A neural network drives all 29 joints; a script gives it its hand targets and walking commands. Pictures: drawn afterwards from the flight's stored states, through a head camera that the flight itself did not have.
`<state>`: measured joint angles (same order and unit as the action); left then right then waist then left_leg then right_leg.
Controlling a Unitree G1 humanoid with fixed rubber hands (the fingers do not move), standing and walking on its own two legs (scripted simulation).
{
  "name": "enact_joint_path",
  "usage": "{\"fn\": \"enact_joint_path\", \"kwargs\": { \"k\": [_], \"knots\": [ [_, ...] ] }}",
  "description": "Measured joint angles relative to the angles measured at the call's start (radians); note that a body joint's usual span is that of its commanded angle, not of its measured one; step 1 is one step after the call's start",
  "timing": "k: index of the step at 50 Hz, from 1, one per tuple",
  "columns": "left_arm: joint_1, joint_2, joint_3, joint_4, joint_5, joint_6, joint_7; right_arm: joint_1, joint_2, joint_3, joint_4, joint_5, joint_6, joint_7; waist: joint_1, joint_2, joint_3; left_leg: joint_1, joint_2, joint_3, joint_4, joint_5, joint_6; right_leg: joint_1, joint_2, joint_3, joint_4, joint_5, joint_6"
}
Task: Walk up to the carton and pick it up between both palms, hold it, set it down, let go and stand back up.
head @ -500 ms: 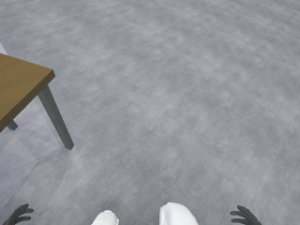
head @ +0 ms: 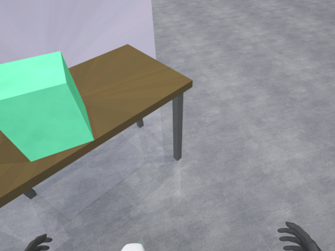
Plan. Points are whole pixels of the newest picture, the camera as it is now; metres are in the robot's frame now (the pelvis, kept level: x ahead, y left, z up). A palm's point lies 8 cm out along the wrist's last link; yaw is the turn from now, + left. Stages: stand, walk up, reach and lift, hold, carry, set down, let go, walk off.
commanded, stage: walk up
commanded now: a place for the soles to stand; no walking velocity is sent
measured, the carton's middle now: (45, 106) +0.53 +0.43 +0.03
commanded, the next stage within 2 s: none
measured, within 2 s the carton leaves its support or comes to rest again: neither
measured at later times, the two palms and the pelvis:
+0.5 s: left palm out of the picture +0.10 +0.38 -0.08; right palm (273, 246) +0.16 -0.24 -0.12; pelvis +0.08 +0.07 -0.02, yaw +15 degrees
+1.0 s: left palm out of the picture +0.10 +0.45 -0.11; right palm (194, 143) +0.46 -0.06 -0.08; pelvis +0.18 +0.12 -0.03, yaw +33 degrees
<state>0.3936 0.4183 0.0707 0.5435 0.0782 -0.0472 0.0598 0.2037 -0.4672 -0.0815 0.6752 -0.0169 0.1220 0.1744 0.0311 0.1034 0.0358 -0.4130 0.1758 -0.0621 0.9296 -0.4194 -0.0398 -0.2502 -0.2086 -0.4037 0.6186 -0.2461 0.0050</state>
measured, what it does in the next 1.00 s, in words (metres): walks ahead, turning left: left foot, then right foot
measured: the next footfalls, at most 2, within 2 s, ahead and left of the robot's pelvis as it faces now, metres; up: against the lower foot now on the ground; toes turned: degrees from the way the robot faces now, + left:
left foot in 0.06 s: +0.04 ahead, +0.20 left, +0.00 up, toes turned +6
right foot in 0.42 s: +0.19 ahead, +0.00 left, +0.00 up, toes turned +8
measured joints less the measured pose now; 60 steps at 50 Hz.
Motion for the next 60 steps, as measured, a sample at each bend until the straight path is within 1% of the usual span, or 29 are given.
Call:
{"fn": "enact_joint_path", "kwargs": {
  "k": [3,4,5,6,7,9,11,14,17,21,23,24,25,28,30,34,37,41,43,44,46,48,51,55,56,57,58,59,60],
  "knots": [
    [-0.004,0.025,0.013,-0.025,-0.004,0.012,-0.018,0.006,-0.005,-0.005,-0.003,0.028,-0.021,0.000,0.016,-0.034,-0.007,0.088,-0.014,0.042,-0.136,-0.057,0.031,-0.034,-0.067,-0.015,0.069,-0.040,0.024],
    [-0.008,0.036,0.023,-0.027,-0.011,0.019,-0.023,0.006,0.002,-0.008,0.001,0.031,-0.035,-0.007,0.024,-0.060,0.001,0.098,-0.036,0.049,-0.154,-0.017,0.022,-0.056,-0.096,0.002,0.125,-0.105,0.023],
    [-0.009,0.048,0.034,-0.023,-0.021,0.031,-0.030,0.007,0.015,-0.007,0.005,0.032,-0.049,-0.016,0.034,-0.092,0.017,0.103,-0.058,0.062,-0.139,-0.002,0.012,-0.084,-0.112,0.052,0.204,-0.212,0.018],
    [-0.006,0.055,0.044,-0.016,-0.037,0.044,-0.040,0.015,0.025,-0.001,0.003,0.029,-0.060,-0.027,0.039,-0.112,0.024,0.103,-0.070,0.070,-0.117,-0.007,0.009,-0.126,-0.097,0.117,0.309,-0.297,0.019],
    [0.000,0.067,0.050,-0.005,-0.052,0.056,-0.051,0.027,0.041,0.008,0.003,0.023,-0.066,-0.042,0.034,-0.137,0.022,0.102,-0.085,0.072,-0.108,-0.016,0.014,-0.171,-0.068,0.185,0.413,-0.326,0.021],
    [0.000,0.091,0.051,0.023,-0.066,0.069,-0.076,0.068,0.081,0.027,0.006,0.016,-0.072,-0.071,0.001,-0.185,0.015,0.110,-0.121,0.049,-0.128,-0.012,0.027,-0.219,0.001,0.270,0.535,-0.323,0.013],
    [-0.004,0.099,0.049,0.045,-0.073,0.058,-0.097,0.111,0.105,0.043,0.018,0.012,-0.069,-0.093,-0.022,-0.230,0.011,0.133,-0.160,0.029,-0.172,0.014,0.031,-0.236,0.046,0.304,0.551,-0.269,-0.004],
    [0.010,0.072,0.036,0.069,-0.071,0.039,-0.110,0.151,0.102,0.040,0.031,0.007,-0.059,-0.119,-0.037,-0.263,0.002,0.174,-0.206,0.033,-0.219,0.023,0.041,-0.238,0.082,0.310,0.474,-0.212,-0.010],
    [0.015,0.025,0.011,0.083,-0.063,0.045,-0.114,0.190,0.076,0.020,0.026,0.004,-0.073,-0.141,-0.055,-0.257,-0.004,0.207,-0.246,0.038,-0.236,0.010,0.052,-0.229,0.105,0.323,0.386,-0.202,-0.012],
    [0.008,-0.018,-0.018,0.052,-0.045,0.026,-0.113,0.249,0.045,0.006,0.031,0.002,-0.094,-0.156,-0.074,-0.209,-0.005,0.219,-0.277,0.008,-0.205,-0.033,0.056,-0.184,0.138,0.371,0.236,-0.189,-0.034],
    [0.004,-0.043,-0.025,0.041,-0.039,0.003,-0.103,0.257,0.031,-0.002,0.055,0.007,-0.095,-0.157,-0.066,-0.137,0.008,0.218,-0.248,-0.022,-0.143,-0.082,0.048,-0.146,0.164,0.338,0.194,-0.070,-0.044],
    [0.007,-0.051,-0.029,0.034,-0.032,-0.008,-0.095,0.257,0.031,-0.005,0.069,0.012,-0.092,-0.157,-0.065,-0.096,0.007,0.200,-0.230,-0.049,-0.089,-0.104,0.052,-0.133,0.180,0.307,0.195,-0.079,-0.047],
    [0.012,-0.048,-0.033,0.022,-0.024,-0.014,-0.088,0.257,0.044,-0.005,0.079,0.018,-0.087,-0.160,-0.065,-0.075,0.001,0.162,-0.226,-0.068,-0.014,-0.103,0.054,-0.125,0.181,0.279,0.201,-0.104,-0.050],
    [0.017,-0.033,-0.023,0.006,-0.017,-0.019,-0.069,0.229,0.087,0.014,0.071,0.002,-0.072,-0.156,-0.050,-0.071,0.009,0.041,-0.225,-0.026,0.189,-0.144,0.039,-0.084,0.148,0.232,0.202,-0.160,-0.060],
    [0.019,-0.039,-0.016,0.012,-0.023,-0.024,-0.060,0.197,0.090,0.016,0.040,-0.018,-0.080,-0.145,-0.031,-0.053,0.035,-0.024,-0.205,0.012,0.246,-0.134,0.036,-0.037,0.132,0.212,0.171,-0.159,-0.052],
    [0.041,-0.042,-0.014,0.029,-0.022,-0.003,-0.067,0.146,0.062,0.011,-0.037,-0.007,-0.097,-0.127,-0.002,-0.002,0.066,-0.093,-0.144,0.039,0.167,-0.064,0.030,0.069,0.117,0.164,0.090,-0.155,-0.028],
    [0.058,-0.020,0.003,0.023,-0.021,0.015,-0.068,0.108,0.052,0.014,-0.062,0.009,-0.092,-0.118,0.015,-0.003,0.067,-0.090,-0.101,0.049,0.007,0.049,0.030,0.126,0.104,0.125,0.066,-0.176,-0.007],
    [0.058,0.008,0.008,0.002,-0.037,0.029,-0.073,0.074,0.035,0.005,-0.082,0.009,-0.108,-0.129,0.035,-0.042,0.069,-0.033,-0.112,0.061,-0.135,0.257,0.049,0.138,0.044,0.094,0.161,-0.269,0.032],
    [0.034,0.016,0.009,0.002,-0.040,0.047,-0.082,0.055,0.034,0.000,-0.076,0.010,-0.117,-0.146,0.036,-0.093,0.078,-0.020,-0.160,0.075,-0.123,0.149,0.034,0.117,-0.020,0.103,0.256,-0.335,0.037],
    [0.018,0.016,0.010,0.000,-0.042,0.058,-0.086,0.044,0.032,0.002,-0.080,0.008,-0.121,-0.155,0.038,-0.120,0.089,-0.029,-0.183,0.086,-0.100,0.127,0.037,0.082,-0.037,0.146,0.329,-0.341,0.023],
    [-0.022,0.018,0.004,-0.008,-0.051,0.084,-0.090,0.031,0.031,0.008,-0.097,0.007,-0.129,-0.177,0.023,-0.145,0.114,-0.049,-0.205,0.078,-0.064,0.115,0.046,-0.008,0.010,0.255,0.509,-0.388,0.009],
    [-0.070,0.033,-0.002,-0.012,-0.056,0.098,-0.089,0.033,0.046,0.018,-0.112,0.008,-0.136,-0.198,0.001,-0.184,0.144,-0.046,-0.230,0.062,-0.070,0.121,0.047,-0.084,0.064,0.333,0.623,-0.409,-0.003],
    [-0.122,0.034,-0.004,-0.015,-0.066,0.096,-0.078,0.045,0.052,0.042,-0.119,0.004,-0.127,-0.214,-0.025,-0.227,0.160,-0.041,-0.249,0.047,-0.092,0.133,0.035,-0.164,0.103,0.390,0.596,-0.410,-0.012],
    [-0.140,0.019,-0.019,-0.014,-0.068,0.098,-0.077,0.043,0.040,0.054,-0.114,0.008,-0.102,-0.221,-0.050,-0.226,0.160,-0.051,-0.230,0.035,-0.075,0.118,0.003,-0.192,0.127,0.410,0.428,-0.330,-0.024],
    [-0.143,0.012,-0.024,-0.003,-0.069,0.094,-0.077,0.037,0.034,0.053,-0.108,0.009,-0.098,-0.221,-0.060,-0.207,0.164,-0.054,-0.217,0.019,-0.060,0.111,-0.008,-0.178,0.140,0.395,0.386,-0.237,-0.027],
    [-0.149,-0.002,-0.032,0.013,-0.069,0.088,-0.076,0.030,0.027,0.050,-0.094,0.015,-0.093,-0.219,-0.075,-0.170,0.172,-0.057,-0.198,-0.015,-0.040,0.102,-0.014,-0.158,0.162,0.361,0.366,-0.200,-0.035],
    [-0.151,-0.015,-0.042,0.025,-0.065,0.082,-0.077,0.028,0.023,0.044,-0.077,0.023,-0.085,-0.218,-0.091,-0.136,0.170,-0.066,-0.191,-0.055,-0.019,0.083,-0.007,-0.141,0.178,0.325,0.348,-0.200,-0.044],
    [-0.151,-0.022,-0.052,0.029,-0.062,0.080,-0.080,0.033,0.026,0.039,-0.061,0.030,-0.076,-0.219,-0.098,-0.120,0.159,-0.078,-0.207,-0.086,0.016,0.029,0.000,-0.131,0.179,0.302,0.336,-0.210,-0.051],
    [-0.152,-0.028,-0.059,0.029,-0.059,0.080,-0.083,0.041,0.028,0.035,-0.047,0.035,-0.067,-0.222,-0.095,-0.115,0.148,-0.088,-0.231,-0.100,0.070,-0.051,0.009,-0.125,0.173,0.290,0.327,-0.219,-0.057]
  ]
}}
